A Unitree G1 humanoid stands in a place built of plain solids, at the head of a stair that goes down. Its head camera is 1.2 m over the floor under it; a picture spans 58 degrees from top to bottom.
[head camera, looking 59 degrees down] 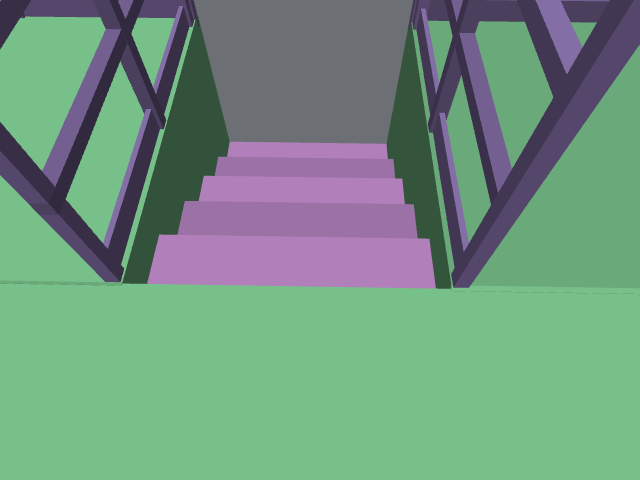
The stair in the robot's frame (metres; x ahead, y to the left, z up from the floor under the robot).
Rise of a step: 0.17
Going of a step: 0.28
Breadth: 1.02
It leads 1 degrees to the right of straight ahead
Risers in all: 6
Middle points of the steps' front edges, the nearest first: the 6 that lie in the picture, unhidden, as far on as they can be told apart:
0.56 0.10 0.00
0.84 0.10 -0.17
1.12 0.09 -0.34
1.40 0.09 -0.51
1.68 0.08 -0.68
1.96 0.08 -0.85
